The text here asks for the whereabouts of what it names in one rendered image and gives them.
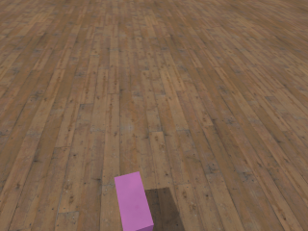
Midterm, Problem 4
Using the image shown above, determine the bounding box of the carton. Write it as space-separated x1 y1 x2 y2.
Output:
115 171 154 231

